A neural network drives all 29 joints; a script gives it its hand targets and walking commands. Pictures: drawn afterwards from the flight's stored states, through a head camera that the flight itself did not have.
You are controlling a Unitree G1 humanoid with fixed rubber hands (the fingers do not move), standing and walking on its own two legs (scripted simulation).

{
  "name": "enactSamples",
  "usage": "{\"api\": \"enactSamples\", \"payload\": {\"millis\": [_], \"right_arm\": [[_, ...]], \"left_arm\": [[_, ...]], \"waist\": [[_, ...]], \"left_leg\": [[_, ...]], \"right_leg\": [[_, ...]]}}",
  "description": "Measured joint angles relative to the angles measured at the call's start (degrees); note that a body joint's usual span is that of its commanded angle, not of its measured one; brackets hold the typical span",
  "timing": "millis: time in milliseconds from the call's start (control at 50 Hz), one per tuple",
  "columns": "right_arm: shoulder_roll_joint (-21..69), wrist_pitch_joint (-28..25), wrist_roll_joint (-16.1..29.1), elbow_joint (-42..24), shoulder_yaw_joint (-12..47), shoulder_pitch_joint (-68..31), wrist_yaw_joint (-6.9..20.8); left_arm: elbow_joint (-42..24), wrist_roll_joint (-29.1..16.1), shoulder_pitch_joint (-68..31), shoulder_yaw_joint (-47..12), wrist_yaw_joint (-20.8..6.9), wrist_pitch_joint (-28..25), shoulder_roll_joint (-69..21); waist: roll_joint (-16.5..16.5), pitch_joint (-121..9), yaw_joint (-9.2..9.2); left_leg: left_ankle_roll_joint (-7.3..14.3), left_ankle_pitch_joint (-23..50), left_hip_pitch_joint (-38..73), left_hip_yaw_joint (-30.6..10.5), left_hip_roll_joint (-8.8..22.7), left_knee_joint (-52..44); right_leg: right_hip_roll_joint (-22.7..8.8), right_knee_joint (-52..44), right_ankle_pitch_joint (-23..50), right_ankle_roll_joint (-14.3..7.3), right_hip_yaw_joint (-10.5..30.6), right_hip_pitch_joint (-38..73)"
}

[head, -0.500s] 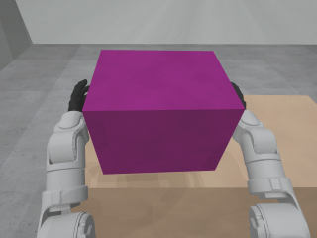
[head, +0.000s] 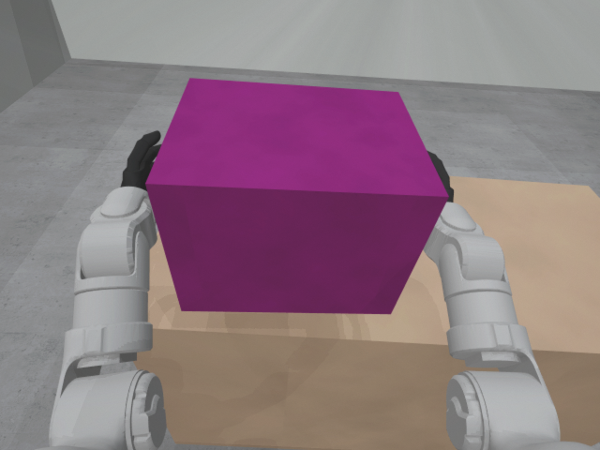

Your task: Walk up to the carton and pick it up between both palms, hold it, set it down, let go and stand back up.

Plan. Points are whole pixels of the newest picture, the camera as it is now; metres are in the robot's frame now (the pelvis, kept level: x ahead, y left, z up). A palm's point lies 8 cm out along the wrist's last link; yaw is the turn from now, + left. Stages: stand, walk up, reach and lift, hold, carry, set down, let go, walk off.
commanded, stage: hold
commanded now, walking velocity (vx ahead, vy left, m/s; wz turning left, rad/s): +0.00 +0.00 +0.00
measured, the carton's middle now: (292, 198) +0.39 +0.00 +0.17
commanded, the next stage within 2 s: none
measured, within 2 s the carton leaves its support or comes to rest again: neither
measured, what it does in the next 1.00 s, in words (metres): stands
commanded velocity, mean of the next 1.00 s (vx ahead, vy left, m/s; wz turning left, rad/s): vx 0.00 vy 0.00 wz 0.00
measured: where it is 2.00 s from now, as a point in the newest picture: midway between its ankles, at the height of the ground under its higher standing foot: outside the picture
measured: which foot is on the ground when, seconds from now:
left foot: down 0.00-1.00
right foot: down 0.00-1.00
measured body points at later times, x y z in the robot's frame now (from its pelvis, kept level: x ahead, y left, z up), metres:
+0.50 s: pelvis +0.03 -0.01 +0.00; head -0.02 -0.01 +0.45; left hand +0.40 +0.16 +0.20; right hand +0.39 -0.22 +0.19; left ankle +0.03 +0.13 -0.75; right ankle +0.04 -0.14 -0.75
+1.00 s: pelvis +0.01 +0.01 +0.00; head -0.03 +0.02 +0.45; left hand +0.38 +0.18 +0.19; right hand +0.37 -0.20 +0.18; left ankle +0.03 +0.13 -0.75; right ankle +0.04 -0.14 -0.75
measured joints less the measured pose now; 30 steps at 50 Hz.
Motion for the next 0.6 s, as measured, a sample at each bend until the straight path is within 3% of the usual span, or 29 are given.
{"api": "enactSamples", "payload": {"millis": [160, 320, 600], "right_arm": [[-3.30, -1.24, 0.91, 1.41, 0.60, 0.32, 1.69], [-5.64, -0.35, 2.44, 1.13, 3.26, 0.23, 1.56], [-3.40, 2.37, 4.87, -6.24, 6.35, 4.25, -2.79]], "left_arm": [[1.40, -0.73, 0.01, -1.35, 2.82, -1.46, -2.26], [-0.45, -0.62, 1.93, -0.60, 3.66, -1.15, -4.08], [-7.86, -0.14, 6.92, 1.94, -0.37, 1.22, -3.19]], "waist": [[1.85, -1.60, 0.81], [3.26, -2.92, 1.43], [0.94, -1.55, 0.77]], "left_leg": [[0.61, -0.53, -0.69, 1.99, 0.01, 0.10], [0.42, -1.51, 1.05, 3.19, 0.89, -0.81], [-0.59, -2.86, 4.44, 0.92, 1.86, -1.01]], "right_leg": [[0.00, 0.23, -0.03, 0.51, 1.98, -1.38], [0.81, -0.07, -0.79, 0.23, 3.14, -0.42], [1.77, -1.22, -2.22, -0.90, 0.91, 4.14]]}}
